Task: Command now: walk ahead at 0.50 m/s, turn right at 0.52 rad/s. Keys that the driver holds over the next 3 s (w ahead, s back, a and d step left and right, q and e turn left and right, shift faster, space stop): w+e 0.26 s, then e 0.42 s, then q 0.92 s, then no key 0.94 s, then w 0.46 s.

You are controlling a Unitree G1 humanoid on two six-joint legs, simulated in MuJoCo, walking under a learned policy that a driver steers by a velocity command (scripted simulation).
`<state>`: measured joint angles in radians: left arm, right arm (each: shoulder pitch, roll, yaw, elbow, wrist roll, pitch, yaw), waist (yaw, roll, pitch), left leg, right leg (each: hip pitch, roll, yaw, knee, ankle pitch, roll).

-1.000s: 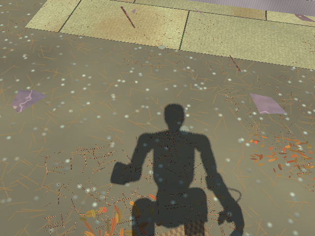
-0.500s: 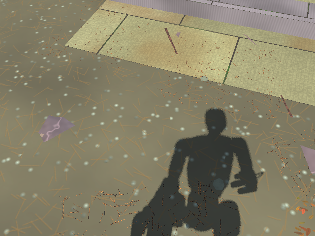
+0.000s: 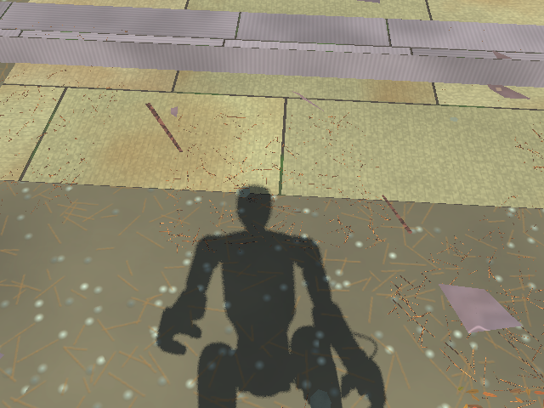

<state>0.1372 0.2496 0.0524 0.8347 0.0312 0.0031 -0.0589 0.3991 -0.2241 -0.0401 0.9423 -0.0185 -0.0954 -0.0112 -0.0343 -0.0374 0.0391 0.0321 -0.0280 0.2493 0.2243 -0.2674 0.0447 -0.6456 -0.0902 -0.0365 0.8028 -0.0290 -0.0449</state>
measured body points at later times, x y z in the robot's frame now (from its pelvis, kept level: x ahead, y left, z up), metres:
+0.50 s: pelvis +0.24 -0.05 +0.00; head +0.28 -0.08 +0.45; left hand +0.35 +0.21 -0.12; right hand +0.33 -0.34 -0.12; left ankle +0.41 +0.07 -0.68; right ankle +0.20 -0.09 -0.74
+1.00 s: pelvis +0.34 -0.05 +0.00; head +0.37 -0.05 +0.44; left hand +0.56 +0.14 -0.13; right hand +0.30 -0.32 -0.13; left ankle +0.45 +0.00 -0.74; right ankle +0.27 -0.14 -0.73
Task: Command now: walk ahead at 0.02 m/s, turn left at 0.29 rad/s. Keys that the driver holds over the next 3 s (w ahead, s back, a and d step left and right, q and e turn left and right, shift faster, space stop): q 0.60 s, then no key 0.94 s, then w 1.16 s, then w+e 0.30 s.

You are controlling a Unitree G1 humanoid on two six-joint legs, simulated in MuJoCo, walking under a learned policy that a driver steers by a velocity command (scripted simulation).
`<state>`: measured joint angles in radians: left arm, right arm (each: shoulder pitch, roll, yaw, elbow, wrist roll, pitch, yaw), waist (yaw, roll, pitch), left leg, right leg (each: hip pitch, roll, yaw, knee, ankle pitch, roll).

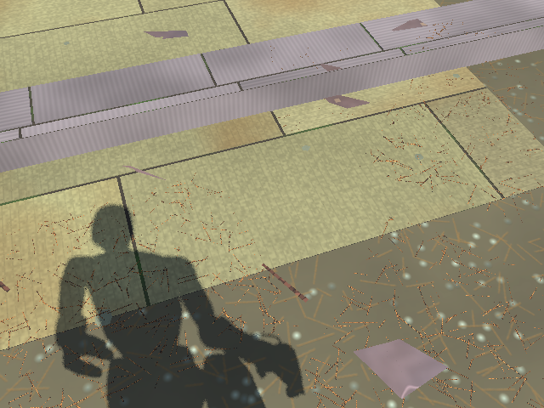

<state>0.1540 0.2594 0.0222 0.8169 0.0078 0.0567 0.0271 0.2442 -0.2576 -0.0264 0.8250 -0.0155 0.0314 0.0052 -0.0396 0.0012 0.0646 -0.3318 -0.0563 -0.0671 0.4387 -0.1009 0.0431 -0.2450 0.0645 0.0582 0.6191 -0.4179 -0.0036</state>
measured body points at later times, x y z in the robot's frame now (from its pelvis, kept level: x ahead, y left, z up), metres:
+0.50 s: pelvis -0.02 +0.02 -0.01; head +0.01 +0.05 +0.44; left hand -0.01 +0.32 -0.14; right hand +0.19 -0.21 -0.10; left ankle -0.05 +0.10 -0.74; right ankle -0.02 -0.11 -0.69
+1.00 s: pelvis -0.01 +0.00 +0.00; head +0.02 -0.01 +0.45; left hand -0.03 +0.29 -0.11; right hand +0.19 -0.19 -0.14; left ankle -0.06 +0.10 -0.73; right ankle +0.04 -0.08 -0.74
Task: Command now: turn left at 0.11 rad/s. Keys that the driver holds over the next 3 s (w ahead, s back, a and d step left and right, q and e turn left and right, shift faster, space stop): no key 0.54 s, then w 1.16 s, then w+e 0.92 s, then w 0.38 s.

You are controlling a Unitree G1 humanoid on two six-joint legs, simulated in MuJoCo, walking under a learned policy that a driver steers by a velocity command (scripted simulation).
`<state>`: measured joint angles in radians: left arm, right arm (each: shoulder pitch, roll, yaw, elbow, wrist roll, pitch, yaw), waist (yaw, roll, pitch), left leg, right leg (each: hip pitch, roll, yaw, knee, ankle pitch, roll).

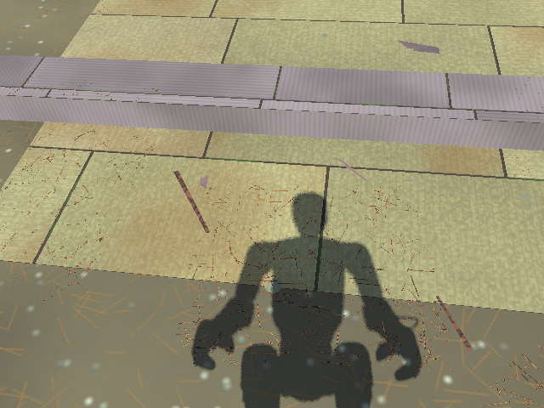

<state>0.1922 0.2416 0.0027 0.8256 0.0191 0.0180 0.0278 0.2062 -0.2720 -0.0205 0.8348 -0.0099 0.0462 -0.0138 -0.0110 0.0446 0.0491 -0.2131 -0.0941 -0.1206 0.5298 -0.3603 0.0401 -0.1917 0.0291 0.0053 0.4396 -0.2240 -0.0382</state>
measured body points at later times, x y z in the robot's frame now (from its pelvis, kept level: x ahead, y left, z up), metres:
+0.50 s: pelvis +0.00 +0.00 +0.00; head +0.00 -0.01 +0.45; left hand +0.06 +0.26 -0.14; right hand +0.02 -0.26 -0.15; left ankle -0.01 +0.12 -0.74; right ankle +0.00 -0.10 -0.74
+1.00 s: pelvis +0.10 +0.03 +0.00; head +0.11 +0.04 +0.45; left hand +0.19 +0.28 -0.14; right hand +0.01 -0.21 -0.14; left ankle +0.01 +0.11 -0.74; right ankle +0.13 -0.09 -0.68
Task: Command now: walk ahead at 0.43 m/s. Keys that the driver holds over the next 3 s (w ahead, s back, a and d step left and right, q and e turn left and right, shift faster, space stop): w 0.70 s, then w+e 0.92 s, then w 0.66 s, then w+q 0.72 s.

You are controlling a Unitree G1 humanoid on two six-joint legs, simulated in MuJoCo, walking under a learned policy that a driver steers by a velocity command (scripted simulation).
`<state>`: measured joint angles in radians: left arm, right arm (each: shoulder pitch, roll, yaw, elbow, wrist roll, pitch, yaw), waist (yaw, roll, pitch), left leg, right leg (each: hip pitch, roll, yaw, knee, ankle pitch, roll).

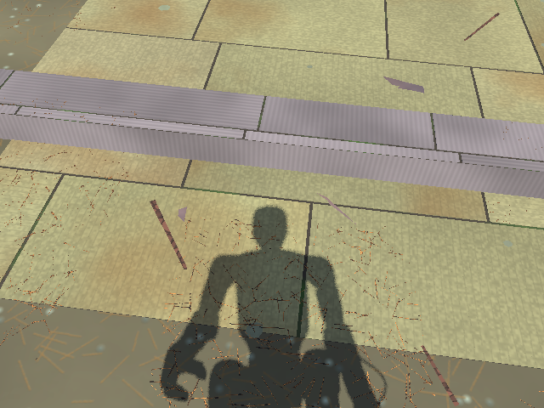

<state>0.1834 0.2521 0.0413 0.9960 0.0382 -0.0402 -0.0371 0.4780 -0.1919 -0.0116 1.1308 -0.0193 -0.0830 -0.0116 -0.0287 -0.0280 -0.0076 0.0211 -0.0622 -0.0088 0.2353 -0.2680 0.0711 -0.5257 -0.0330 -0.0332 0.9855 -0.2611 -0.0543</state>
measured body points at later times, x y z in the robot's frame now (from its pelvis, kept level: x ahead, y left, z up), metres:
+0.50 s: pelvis +0.27 -0.05 +0.00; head +0.29 -0.05 +0.45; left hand +0.24 +0.20 -0.14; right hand +0.37 -0.29 -0.14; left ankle +0.35 +0.11 -0.67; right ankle +0.25 -0.10 -0.75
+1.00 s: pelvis +0.56 +0.00 +0.00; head +0.58 +0.00 +0.45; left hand +0.63 +0.25 -0.15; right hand +0.56 -0.26 -0.14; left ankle +0.56 +0.06 -0.75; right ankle +0.55 -0.14 -0.66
